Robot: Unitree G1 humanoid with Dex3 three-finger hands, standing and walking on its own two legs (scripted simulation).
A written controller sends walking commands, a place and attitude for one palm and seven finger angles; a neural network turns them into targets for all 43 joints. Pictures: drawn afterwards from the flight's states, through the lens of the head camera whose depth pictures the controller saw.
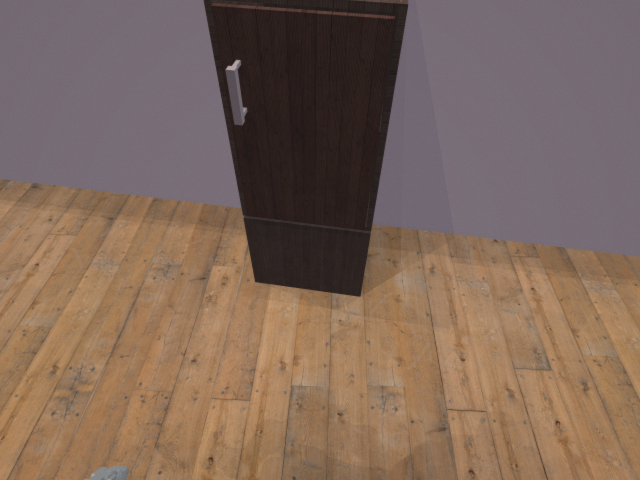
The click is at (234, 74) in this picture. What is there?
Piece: cupboard door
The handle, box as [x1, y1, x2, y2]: [225, 60, 246, 124]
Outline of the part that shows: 236,60 231,66 228,66 225,70 234,124 242,124 244,121 243,117 246,112 246,108 243,107 241,103 237,75 237,68 240,65 240,60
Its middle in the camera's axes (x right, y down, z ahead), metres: -0.19 -0.33 +0.89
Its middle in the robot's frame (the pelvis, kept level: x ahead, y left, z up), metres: +0.89 +0.24 +0.05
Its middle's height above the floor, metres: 0.82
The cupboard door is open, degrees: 0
